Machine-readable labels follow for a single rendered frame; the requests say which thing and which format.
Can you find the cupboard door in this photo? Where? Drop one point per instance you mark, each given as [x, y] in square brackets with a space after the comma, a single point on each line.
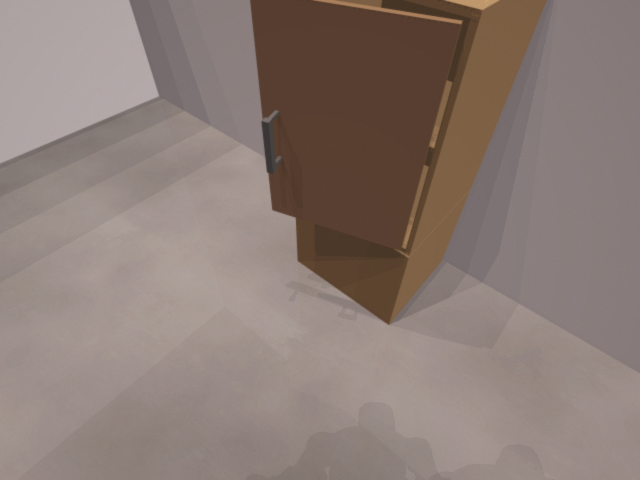
[358, 89]

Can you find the handle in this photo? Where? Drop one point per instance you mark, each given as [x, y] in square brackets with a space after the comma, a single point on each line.
[268, 138]

